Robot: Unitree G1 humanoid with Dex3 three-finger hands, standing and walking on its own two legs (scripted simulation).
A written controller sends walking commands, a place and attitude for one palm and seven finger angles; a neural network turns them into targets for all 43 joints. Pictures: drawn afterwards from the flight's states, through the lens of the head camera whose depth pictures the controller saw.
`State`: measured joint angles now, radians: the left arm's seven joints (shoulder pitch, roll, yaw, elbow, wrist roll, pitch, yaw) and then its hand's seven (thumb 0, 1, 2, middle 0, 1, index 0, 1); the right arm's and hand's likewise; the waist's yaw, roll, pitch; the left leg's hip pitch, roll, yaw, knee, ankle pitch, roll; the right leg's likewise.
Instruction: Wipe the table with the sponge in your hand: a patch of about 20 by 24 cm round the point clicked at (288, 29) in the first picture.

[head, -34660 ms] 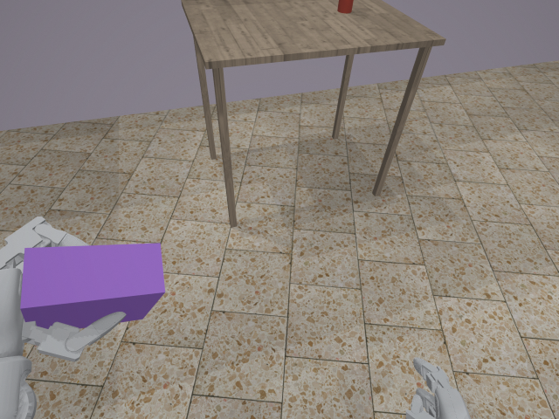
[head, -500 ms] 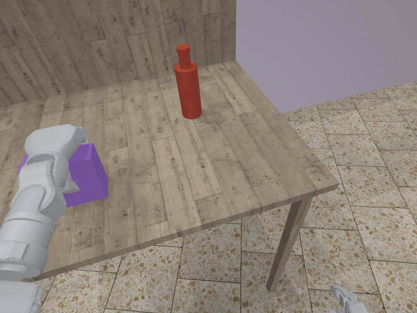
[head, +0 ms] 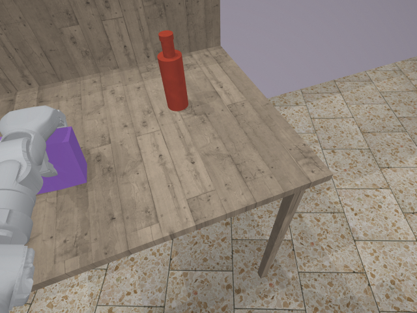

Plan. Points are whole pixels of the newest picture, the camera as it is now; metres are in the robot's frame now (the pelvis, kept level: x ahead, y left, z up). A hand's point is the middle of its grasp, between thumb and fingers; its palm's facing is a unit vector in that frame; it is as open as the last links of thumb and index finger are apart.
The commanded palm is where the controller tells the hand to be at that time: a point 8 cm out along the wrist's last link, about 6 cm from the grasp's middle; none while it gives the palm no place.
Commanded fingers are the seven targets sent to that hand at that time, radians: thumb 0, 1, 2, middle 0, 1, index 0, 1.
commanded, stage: wipe forward along the middle lane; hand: left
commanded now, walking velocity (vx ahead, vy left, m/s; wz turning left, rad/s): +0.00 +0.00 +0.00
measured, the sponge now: (50, 168) +0.37 +0.35 +0.08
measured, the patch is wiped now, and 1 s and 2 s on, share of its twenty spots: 1.00 1.00 1.00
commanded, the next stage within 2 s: slide back across to the first lane in 0.52 s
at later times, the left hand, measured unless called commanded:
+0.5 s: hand (43, 133) +0.42 +0.37 +0.12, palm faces -0.15 +0.01 -0.99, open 9.6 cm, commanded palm +0.42 +0.36 +0.15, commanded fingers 0.00 0.10 1.30 -1.20 -1.60 -1.20 -1.60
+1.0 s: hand (29, 126) +0.44 +0.40 +0.13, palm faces -0.13 -0.03 -0.99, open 9.6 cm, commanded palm +0.42 +0.41 +0.18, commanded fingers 0.00 0.10 1.30 -1.20 -1.60 -1.20 -1.60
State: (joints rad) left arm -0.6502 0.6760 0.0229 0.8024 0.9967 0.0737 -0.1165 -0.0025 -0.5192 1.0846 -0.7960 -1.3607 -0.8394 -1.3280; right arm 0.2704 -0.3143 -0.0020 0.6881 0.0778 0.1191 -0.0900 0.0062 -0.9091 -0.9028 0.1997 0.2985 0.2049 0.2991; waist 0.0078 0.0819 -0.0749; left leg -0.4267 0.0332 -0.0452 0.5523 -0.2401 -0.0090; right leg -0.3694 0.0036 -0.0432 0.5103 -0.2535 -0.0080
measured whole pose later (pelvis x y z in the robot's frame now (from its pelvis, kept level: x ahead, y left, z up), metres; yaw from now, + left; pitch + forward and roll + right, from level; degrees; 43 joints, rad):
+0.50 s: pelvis +0.00 +0.02 +0.00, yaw -1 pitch +9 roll -2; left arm -0.81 0.69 0.01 0.97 1.04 0.06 -0.07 0.00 -0.53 1.09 -0.80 -1.36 -0.84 -1.33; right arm 0.28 -0.29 0.00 0.69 0.07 0.12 -0.08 0.00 -0.91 -0.90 0.20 0.30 0.21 0.30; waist -0.02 0.05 -0.09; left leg -0.48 0.01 -0.02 0.56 -0.24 0.01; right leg -0.42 -0.02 -0.02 0.49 -0.24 0.02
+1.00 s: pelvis +0.02 +0.03 +0.00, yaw -2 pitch +10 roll -2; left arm -0.78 0.80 0.15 1.00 1.06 0.00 -0.07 0.00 -0.51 1.09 -0.77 -1.39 -0.81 -1.37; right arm 0.32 -0.30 0.00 0.70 0.07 0.15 -0.08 0.00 -0.91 -0.90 0.20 0.30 0.21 0.30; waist -0.05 0.05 -0.08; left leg -0.46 0.02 0.00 0.55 -0.26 0.02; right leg -0.39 -0.01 0.00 0.45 -0.24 0.03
